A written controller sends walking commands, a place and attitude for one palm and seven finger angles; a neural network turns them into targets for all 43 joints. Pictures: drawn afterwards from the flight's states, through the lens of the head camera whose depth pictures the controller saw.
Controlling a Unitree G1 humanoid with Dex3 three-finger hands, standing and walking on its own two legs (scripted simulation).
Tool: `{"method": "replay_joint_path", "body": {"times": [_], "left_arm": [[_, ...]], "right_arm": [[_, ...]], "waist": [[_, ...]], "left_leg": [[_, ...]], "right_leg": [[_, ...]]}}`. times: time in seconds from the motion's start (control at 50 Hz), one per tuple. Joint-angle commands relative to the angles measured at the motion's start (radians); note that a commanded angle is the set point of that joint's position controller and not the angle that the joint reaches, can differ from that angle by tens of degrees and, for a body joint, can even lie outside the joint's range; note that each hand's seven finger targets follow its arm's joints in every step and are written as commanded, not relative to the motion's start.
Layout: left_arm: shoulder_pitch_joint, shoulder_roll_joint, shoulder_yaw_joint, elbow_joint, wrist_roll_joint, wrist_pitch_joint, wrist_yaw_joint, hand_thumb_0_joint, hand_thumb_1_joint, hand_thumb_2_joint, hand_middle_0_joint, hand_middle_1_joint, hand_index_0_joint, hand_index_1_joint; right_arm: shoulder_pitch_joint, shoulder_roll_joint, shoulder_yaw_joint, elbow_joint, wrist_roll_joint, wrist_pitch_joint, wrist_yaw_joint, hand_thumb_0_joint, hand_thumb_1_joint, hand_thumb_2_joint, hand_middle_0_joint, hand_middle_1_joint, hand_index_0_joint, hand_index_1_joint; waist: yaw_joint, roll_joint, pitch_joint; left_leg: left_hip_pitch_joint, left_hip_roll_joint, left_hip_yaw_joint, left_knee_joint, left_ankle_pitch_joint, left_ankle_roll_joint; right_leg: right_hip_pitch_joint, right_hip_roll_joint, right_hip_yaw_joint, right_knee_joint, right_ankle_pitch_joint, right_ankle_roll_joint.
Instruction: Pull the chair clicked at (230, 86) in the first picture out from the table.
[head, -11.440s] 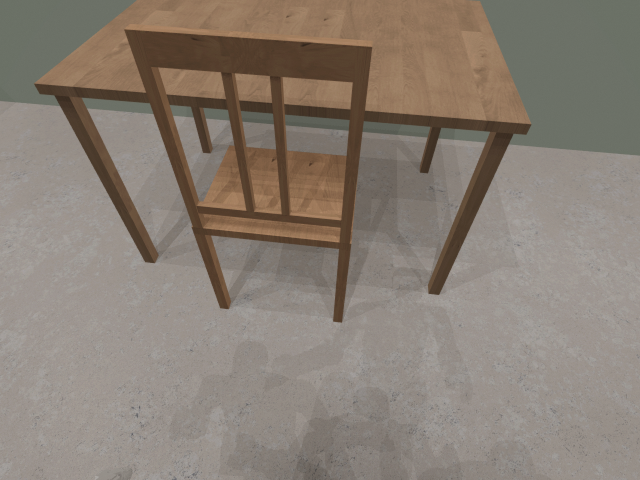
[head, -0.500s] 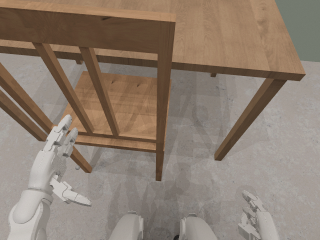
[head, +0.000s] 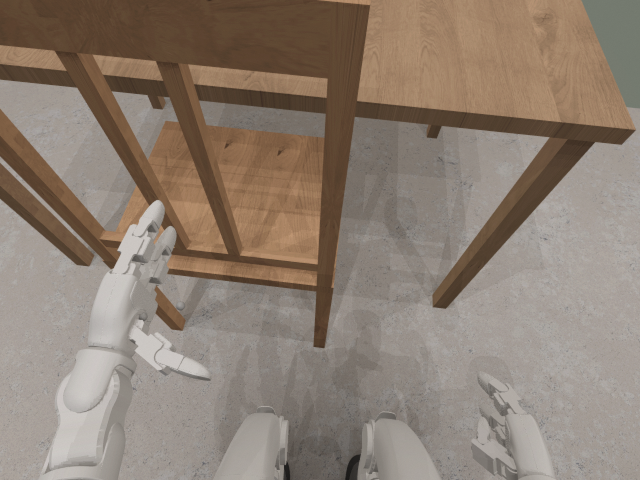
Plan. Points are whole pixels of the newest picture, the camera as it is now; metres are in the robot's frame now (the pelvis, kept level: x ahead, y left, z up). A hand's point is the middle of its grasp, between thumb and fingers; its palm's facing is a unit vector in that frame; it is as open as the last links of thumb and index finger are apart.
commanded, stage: aim the fingers beside a spindle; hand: left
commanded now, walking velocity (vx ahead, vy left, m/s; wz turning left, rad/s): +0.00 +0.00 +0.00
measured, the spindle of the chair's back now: (143, 175) +0.47 +0.26 +0.05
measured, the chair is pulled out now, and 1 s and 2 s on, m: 0.00 0.00 0.00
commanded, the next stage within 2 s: none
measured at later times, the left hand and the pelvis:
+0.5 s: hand (209, 292) +0.33 +0.15 +0.02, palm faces -0.09 -1.00 -0.05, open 17.0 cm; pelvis +0.00 +0.00 -0.01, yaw +0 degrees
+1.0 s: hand (206, 286) +0.33 +0.16 +0.02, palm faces -0.06 -1.00 -0.06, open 17.0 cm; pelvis +0.00 -0.01 -0.01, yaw +0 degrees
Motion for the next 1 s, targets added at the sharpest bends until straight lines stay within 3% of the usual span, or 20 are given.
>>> {"method": "replay_joint_path", "body": {"times": [0.0,0.12,0.16,0.2,0.26,0.28,0.36,0.42,0.46,0.5,0.54,0.6,0.68,0.74,0.78,0.8,0.86,0.88,0.94,0.98], "left_arm": [[-0.154,0.136,0.048,-0.189,0.004,-0.068,0.006,0.0,-0.5,0.3,-0.06,-0.08,-0.06,-0.08],[-0.166,0.122,0.047,-0.132,0.001,-0.038,0.004,0.0,-0.5,0.3,-0.06,-0.08,-0.06,-0.08],[-0.214,0.128,0.047,-0.156,0.003,-0.052,0.01,0.0,-0.5,0.3,-0.06,-0.08,-0.06,-0.08],[-0.272,0.11,0.021,-0.166,0.011,-0.072,0.022,0.0,-0.5,0.3,-0.06,-0.08,-0.06,-0.08],[-0.255,0.136,0.041,-0.172,0.025,-0.095,0.041,0.0,-0.5,0.3,-0.06,-0.08,-0.06,-0.08],[-0.273,0.093,-0.001,-0.159,0.028,-0.098,0.04,0.0,-0.5,0.3,-0.06,-0.08,-0.06,-0.08],[-0.225,0.108,0.019,-0.109,0.038,-0.085,0.043,0.0,-0.5,0.3,-0.06,-0.08,-0.06,-0.08],[-0.219,0.1,0.016,-0.079,0.039,-0.063,0.044,0.0,-0.5,0.3,-0.06,-0.08,-0.06,-0.08],[-0.223,0.118,0.039,-0.094,0.039,-0.066,0.051,0.0,-0.5,0.3,-0.06,-0.08,-0.06,-0.08],[-0.24,0.115,0.04,-0.124,0.029,-0.076,0.056,0.0,-0.5,0.3,-0.06,-0.08,-0.06,-0.08],[-0.22,0.167,0.091,-0.157,0.025,-0.097,0.064,0.0,-0.5,0.3,-0.06,-0.08,-0.06,-0.08],[-0.252,0.128,0.045,-0.166,0.024,-0.118,0.053,0.0,-0.5,0.3,-0.06,-0.08,-0.06,-0.08],[-0.245,0.097,0.005,-0.082,0.024,-0.1,0.026,0.0,-0.5,0.3,-0.06,-0.08,-0.06,-0.08],[-0.27,0.095,-0.003,-0.027,0.02,-0.076,0.003,0.0,-0.5,0.3,-0.06,-0.08,-0.06,-0.08],[-0.31,0.111,0.01,-0.027,0.021,-0.074,0.001,0.0,-0.5,0.3,-0.06,-0.08,-0.06,-0.08],[-0.339,0.122,0.024,-0.049,0.017,-0.08,0.004,0.0,-0.5,0.3,-0.06,-0.08,-0.06,-0.08],[-0.349,0.173,0.072,-0.145,0.02,-0.111,0.026,0.0,-0.5,0.3,-0.06,-0.08,-0.06,-0.08],[-0.35,0.196,0.101,-0.155,0.017,-0.119,0.035,0.0,-0.5,0.3,-0.06,-0.08,-0.06,-0.08],[-0.291,0.207,0.126,-0.124,0.021,-0.12,0.044,0.0,-0.5,0.3,-0.06,-0.08,-0.06,-0.08],[-0.271,0.147,0.073,-0.085,0.018,-0.1,0.032,0.0,-0.5,0.3,-0.06,-0.08,-0.06,-0.08]], "right_arm": [[0.005,-0.147,-0.057,-0.125,0.005,-0.038,-0.001,0.0,-0.9,-0.9,0.2,0.3,0.2,0.3],[0.009,-0.148,-0.061,-0.126,0.011,-0.017,0.0,0.0,-0.9,-0.9,0.2,0.3,0.2,0.3],[0.007,-0.145,-0.059,-0.126,0.01,-0.018,-0.001,0.0,-0.9,-0.9,0.2,0.3,0.2,0.3],[0.008,-0.144,-0.059,-0.118,0.006,-0.019,-0.001,0.0,-0.9,-0.9,0.2,0.3,0.2,0.3],[0.014,-0.145,-0.062,-0.114,0.001,-0.022,0.002,0.0,-0.9,-0.9,0.2,0.3,0.2,0.3],[0.014,-0.142,-0.062,-0.107,0.001,-0.021,0.005,0.0,-0.9,-0.9,0.2,0.3,0.2,0.3],[0.02,-0.146,-0.066,-0.112,0.002,-0.01,0.009,0.0,-0.9,-0.9,0.2,0.3,0.2,0.3],[0.019,-0.145,-0.065,-0.115,0.007,0.005,0.013,0.0,-0.9,-0.9,0.2,0.3,0.2,0.3],[0.018,-0.143,-0.066,-0.122,0.007,0.008,0.011,0.0,-0.9,-0.9,0.2,0.3,0.2,0.3],[0.015,-0.137,-0.066,-0.124,0.006,0.009,0.012,0.0,-0.9,-0.9,0.2,0.3,0.2,0.3],[0.011,-0.14,-0.066,-0.128,0.004,0.008,0.01,0.0,-0.9,-0.9,0.2,0.3,0.2,0.3],[0.006,-0.131,-0.06,-0.116,0.005,0.004,0.011,0.0,-0.9,-0.9,0.2,0.3,0.2,0.3],[0.016,-0.136,-0.06,-0.102,0.013,-0.001,0.005,0.0,-0.9,-0.9,0.2,0.3,0.2,0.3],[0.017,-0.143,-0.058,-0.101,0.018,-0.008,-0.002,0.0,-0.9,-0.9,0.2,0.3,0.2,0.3],[0.013,-0.14,-0.058,-0.1,0.02,-0.01,-0.006,0.0,-0.9,-0.9,0.2,0.3,0.2,0.3],[0.013,-0.14,-0.058,-0.1,0.017,-0.013,-0.008,0.0,-0.9,-0.9,0.2,0.3,0.2,0.3],[0.008,-0.134,-0.06,-0.112,0.007,-0.023,-0.005,0.0,-0.9,-0.9,0.2,0.3,0.2,0.3],[0.012,-0.135,-0.059,-0.108,0.003,-0.024,-0.003,0.0,-0.9,-0.9,0.2,0.3,0.2,0.3],[0.017,-0.136,-0.061,-0.107,0.001,-0.021,0.003,0.0,-0.9,-0.9,0.2,0.3,0.2,0.3],[0.019,-0.132,-0.059,-0.1,0.006,-0.016,0.008,0.0,-0.9,-0.9,0.2,0.3,0.2,0.3]], "waist": [[-0.011,0.041,-0.36],[-0.013,-0.003,-0.351],[-0.01,0.024,-0.365],[-0.023,0.036,-0.36],[-0.006,0.06,-0.398],[-0.026,0.045,-0.386],[-0.004,0.031,-0.406],[-0.007,0.01,-0.386],[0.004,0.002,-0.403],[-0.002,-0.011,-0.413],[0.015,-0.006,-0.439],[-0.008,0.018,-0.399],[-0.034,-0.032,-0.34],[-0.035,-0.037,-0.305],[-0.03,-0.018,-0.314],[-0.027,-0.025,-0.34],[0.005,0.062,-0.451],[0.007,0.054,-0.47],[0.014,0.04,-0.477],[-0.005,0.033,-0.432]], "left_leg": [[0.216,-0.025,-0.071,-0.182,0.243,-0.016],[0.179,-0.026,-0.062,-0.17,0.234,-0.015],[0.19,-0.026,-0.065,-0.167,0.237,-0.016],[0.197,-0.026,-0.069,-0.16,0.236,-0.016],[0.223,-0.024,-0.072,-0.157,0.279,-0.021],[0.229,-0.024,-0.075,-0.153,0.277,-0.019],[0.197,-0.027,-0.065,-0.15,0.279,-0.019],[0.169,-0.029,-0.058,-0.152,0.245,-0.017],[0.171,-0.031,-0.056,-0.149,0.267,-0.015],[0.166,-0.034,-0.049,-0.142,0.27,-0.012],[0.164,-0.035,-0.047,-0.138,0.282,-0.011],[0.161,-0.035,-0.045,-0.137,0.262,-0.01],[0.108,-0.033,-0.044,-0.128,0.192,-0.005],[0.074,-0.034,-0.045,-0.121,0.148,-0.003],[0.074,-0.034,-0.043,-0.117,0.14,-0.004],[0.076,-0.035,-0.044,-0.113,0.155,-0.003],[0.15,-0.037,-0.04,-0.113,0.242,-0.006],[0.161,-0.037,-0.044,-0.115,0.271,-0.007],[0.162,-0.037,-0.043,-0.119,0.307,-0.007],[0.153,-0.037,-0.041,-0.129,0.279,-0.009]], "right_leg": [[0.197,0.032,0.079,-0.157,0.178,0.017],[0.202,0.031,0.084,-0.155,0.187,0.021],[0.186,0.031,0.083,-0.148,0.182,0.019],[0.166,0.03,0.082,-0.143,0.18,0.019],[0.161,0.031,0.079,-0.125,0.206,0.014],[0.143,0.032,0.074,-0.125,0.207,0.016],[0.168,0.029,0.079,-0.117,0.22,0.015],[0.176,0.029,0.083,-0.125,0.201,0.018],[0.195,0.029,0.087,-0.121,0.226,0.017],[0.223,0.028,0.097,-0.128,0.243,0.021],[0.244,0.033,0.102,-0.123,0.252,0.019],[0.231,0.03,0.109,-0.134,0.238,0.021],[0.205,0.026,0.121,-0.159,0.166,0.026],[0.18,0.023,0.132,-0.173,0.101,0.023],[0.173,0.019,0.141,-0.174,0.086,0.024],[0.192,0.017,0.145,-0.169,0.102,0.024],[0.23,0.02,0.14,-0.14,0.197,0.019],[0.248,0.022,0.135,-0.131,0.234,0.019],[0.261,0.03,0.125,-0.121,0.278,0.019],[0.25,0.027,0.12,-0.133,0.265,0.023]]}}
